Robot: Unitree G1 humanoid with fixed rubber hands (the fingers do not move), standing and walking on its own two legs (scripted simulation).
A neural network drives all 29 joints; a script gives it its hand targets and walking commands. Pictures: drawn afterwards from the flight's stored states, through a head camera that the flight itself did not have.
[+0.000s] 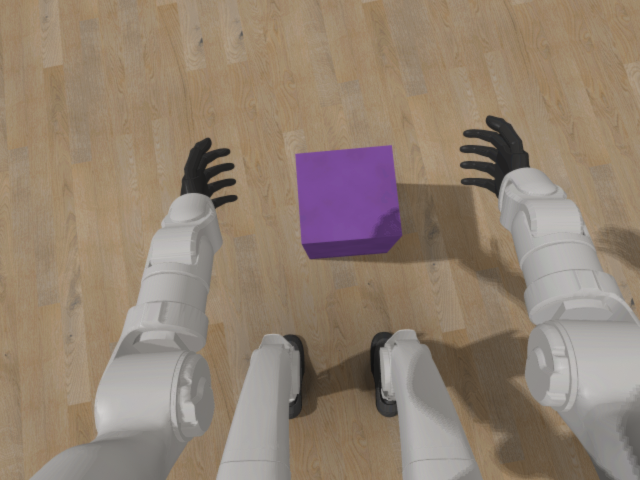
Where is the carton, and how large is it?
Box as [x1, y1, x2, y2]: [295, 145, 401, 258]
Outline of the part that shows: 391,145 295,154 301,242 309,258 386,252 401,236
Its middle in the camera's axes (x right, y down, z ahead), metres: +0.06 -0.08 +0.94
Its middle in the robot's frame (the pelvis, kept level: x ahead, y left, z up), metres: +0.54 -0.02 -0.54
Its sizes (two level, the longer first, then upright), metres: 0.210 0.200 0.250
